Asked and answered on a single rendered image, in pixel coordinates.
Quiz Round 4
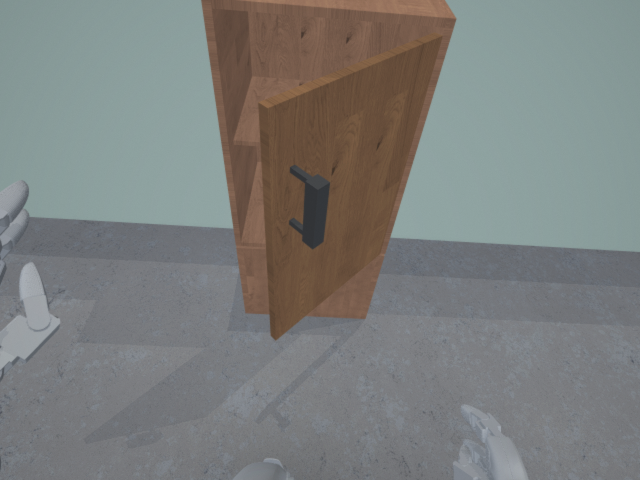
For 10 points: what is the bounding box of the cupboard door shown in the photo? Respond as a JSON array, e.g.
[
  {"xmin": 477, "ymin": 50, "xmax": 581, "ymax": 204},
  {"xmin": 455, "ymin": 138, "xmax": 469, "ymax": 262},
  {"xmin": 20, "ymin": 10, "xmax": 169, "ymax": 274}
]
[{"xmin": 258, "ymin": 32, "xmax": 443, "ymax": 341}]

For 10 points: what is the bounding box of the robot left shin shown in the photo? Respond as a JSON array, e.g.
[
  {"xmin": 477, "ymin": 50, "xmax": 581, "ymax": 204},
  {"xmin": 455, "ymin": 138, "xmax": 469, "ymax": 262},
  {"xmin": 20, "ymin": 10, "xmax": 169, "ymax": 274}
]
[{"xmin": 263, "ymin": 458, "xmax": 284, "ymax": 469}]

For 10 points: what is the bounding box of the handle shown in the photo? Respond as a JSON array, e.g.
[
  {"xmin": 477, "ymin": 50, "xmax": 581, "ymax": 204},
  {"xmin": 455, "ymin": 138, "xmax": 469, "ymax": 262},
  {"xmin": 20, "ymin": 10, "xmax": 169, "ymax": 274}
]
[{"xmin": 289, "ymin": 165, "xmax": 330, "ymax": 249}]

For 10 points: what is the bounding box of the robot right hand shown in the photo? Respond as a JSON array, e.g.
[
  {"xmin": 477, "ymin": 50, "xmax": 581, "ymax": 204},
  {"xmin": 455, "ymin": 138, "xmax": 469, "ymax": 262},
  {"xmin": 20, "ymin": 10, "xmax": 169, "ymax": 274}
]
[{"xmin": 453, "ymin": 404, "xmax": 529, "ymax": 480}]

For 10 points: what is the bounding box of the robot left hand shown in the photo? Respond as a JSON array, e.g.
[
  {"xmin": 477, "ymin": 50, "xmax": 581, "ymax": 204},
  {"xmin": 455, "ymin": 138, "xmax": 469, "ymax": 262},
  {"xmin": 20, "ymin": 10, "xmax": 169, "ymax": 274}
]
[{"xmin": 0, "ymin": 180, "xmax": 60, "ymax": 382}]

